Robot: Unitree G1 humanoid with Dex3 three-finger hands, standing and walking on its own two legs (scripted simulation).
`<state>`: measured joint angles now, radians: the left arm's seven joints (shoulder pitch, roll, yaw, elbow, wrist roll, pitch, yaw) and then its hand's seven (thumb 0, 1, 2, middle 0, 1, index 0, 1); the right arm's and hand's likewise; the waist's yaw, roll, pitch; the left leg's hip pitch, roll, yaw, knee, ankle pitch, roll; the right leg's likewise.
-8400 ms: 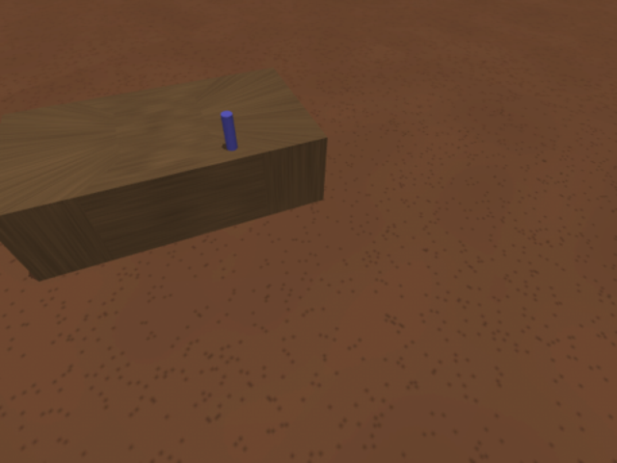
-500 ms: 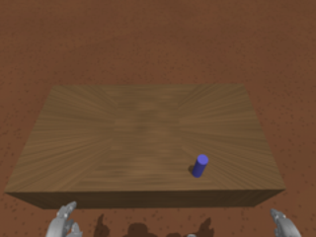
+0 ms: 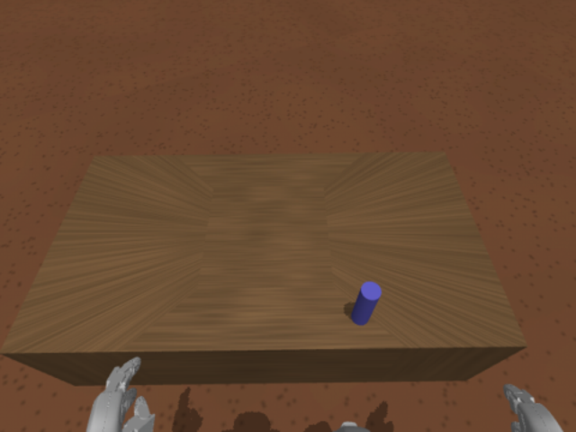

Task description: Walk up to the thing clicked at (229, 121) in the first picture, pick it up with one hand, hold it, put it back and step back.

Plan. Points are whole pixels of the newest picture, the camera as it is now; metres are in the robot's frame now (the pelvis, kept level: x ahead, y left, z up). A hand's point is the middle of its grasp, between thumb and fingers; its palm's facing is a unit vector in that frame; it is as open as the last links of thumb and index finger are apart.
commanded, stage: go down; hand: right
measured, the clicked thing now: (365, 304) +0.42 -0.16 -0.29
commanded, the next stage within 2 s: approach in 1.70 s
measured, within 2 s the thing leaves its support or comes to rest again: neither
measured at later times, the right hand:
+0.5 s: hand (509, 410) +0.18 -0.29 -0.07, palm faces +0.10 +0.95 -0.30, open 17.3 cm
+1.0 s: hand (520, 333) +0.28 -0.33 -0.04, palm faces +0.09 +0.98 -0.18, open 17.4 cm
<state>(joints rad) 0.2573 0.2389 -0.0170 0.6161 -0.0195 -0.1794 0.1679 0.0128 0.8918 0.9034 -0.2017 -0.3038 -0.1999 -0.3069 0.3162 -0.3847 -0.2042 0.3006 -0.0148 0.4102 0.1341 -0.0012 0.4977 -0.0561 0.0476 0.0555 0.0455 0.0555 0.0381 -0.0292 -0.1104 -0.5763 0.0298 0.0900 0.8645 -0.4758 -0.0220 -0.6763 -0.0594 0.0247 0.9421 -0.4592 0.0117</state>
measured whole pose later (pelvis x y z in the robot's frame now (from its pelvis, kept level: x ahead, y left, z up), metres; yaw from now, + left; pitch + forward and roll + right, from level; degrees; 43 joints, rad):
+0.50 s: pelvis -0.02 +0.00 -0.01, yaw -1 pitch +10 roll +3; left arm 0.26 0.25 -0.03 0.65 -0.01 -0.24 0.21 0.01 0.90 0.89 -0.21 -0.30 -0.21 -0.30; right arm 0.17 -0.46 -0.29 0.34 0.03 0.37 0.19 0.00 0.50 -0.06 0.05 0.06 0.05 0.06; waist 0.04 -0.02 -0.10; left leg -0.62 0.03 0.11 0.92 -0.48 -0.01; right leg -0.72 -0.06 0.05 0.99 -0.45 0.02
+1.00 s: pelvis -0.03 +0.00 -0.01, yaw +1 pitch +13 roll +2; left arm 0.33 0.30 -0.01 0.70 0.01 -0.18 0.15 0.01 0.89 0.90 -0.20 -0.30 -0.20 -0.30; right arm -0.24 -0.62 -0.48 0.90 0.05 -0.02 0.44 0.00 0.53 -0.07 0.04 0.06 0.04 0.06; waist 0.06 -0.01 -0.06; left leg -0.72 0.02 0.07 0.93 -0.44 -0.01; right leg -0.80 -0.07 0.01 0.98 -0.42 0.01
